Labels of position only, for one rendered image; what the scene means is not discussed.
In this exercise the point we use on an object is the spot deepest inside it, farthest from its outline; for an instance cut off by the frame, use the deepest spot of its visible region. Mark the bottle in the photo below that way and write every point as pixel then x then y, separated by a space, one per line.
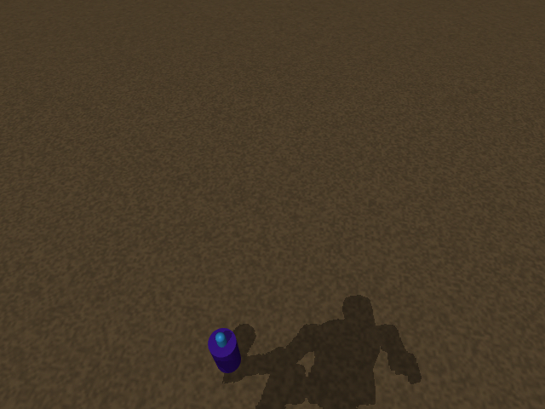
pixel 223 347

